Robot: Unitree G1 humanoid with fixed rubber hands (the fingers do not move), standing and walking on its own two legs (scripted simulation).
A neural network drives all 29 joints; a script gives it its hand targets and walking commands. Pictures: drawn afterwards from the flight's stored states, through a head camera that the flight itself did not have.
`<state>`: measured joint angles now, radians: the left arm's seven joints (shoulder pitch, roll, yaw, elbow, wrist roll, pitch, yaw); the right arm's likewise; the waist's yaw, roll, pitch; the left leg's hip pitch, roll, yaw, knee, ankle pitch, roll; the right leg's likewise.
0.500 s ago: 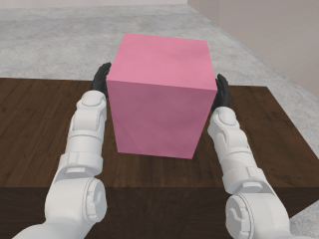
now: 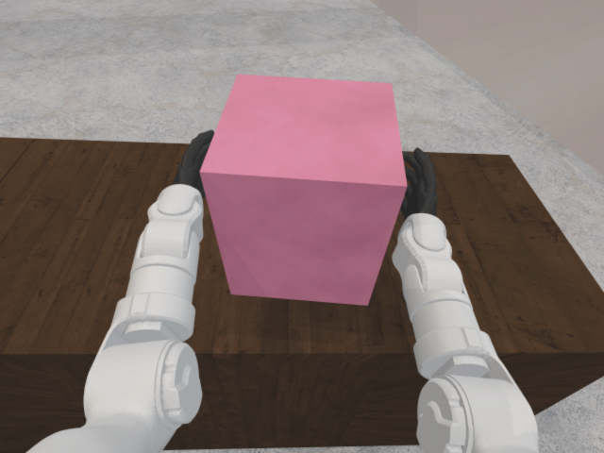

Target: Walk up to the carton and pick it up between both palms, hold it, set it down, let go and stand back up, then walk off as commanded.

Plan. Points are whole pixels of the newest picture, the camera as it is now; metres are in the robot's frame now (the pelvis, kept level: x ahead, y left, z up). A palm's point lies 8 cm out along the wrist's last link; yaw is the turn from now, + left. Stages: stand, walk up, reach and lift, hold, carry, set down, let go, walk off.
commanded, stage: set down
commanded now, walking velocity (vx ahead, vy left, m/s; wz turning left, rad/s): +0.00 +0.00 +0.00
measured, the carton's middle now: (306, 195) +0.44 -0.02 +0.11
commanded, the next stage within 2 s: none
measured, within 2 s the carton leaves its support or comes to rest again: rests again in 2.00 s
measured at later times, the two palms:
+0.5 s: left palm (196, 197) +0.45 +0.13 +0.11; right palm (409, 221) +0.39 -0.16 +0.11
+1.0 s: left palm (203, 203) +0.46 +0.13 +0.09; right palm (406, 227) +0.40 -0.17 +0.09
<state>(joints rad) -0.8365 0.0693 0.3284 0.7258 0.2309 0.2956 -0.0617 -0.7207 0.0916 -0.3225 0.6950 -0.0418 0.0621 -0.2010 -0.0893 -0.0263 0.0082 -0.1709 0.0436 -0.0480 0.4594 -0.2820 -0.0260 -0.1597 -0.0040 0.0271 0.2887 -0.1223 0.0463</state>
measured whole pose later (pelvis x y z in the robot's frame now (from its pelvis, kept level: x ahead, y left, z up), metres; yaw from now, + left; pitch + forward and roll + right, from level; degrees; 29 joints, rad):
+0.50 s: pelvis +0.02 +0.00 +0.00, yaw +0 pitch +1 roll -3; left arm -0.82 0.07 0.35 0.80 0.23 0.22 -0.09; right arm -0.67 0.15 -0.39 0.69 -0.13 -0.01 -0.19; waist -0.09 -0.03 0.02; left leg -0.17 0.04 -0.05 0.46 -0.30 -0.03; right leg -0.16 0.00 0.03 0.29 -0.14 0.05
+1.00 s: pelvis +0.03 +0.00 +0.00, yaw +0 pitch +2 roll -3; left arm -0.82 0.07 0.35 0.87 0.23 0.14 -0.09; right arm -0.65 0.18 -0.48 0.71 -0.21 -0.09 -0.16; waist -0.10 -0.03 0.04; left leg -0.17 0.04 -0.05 0.46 -0.32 -0.03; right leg -0.16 0.00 0.02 0.29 -0.16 0.05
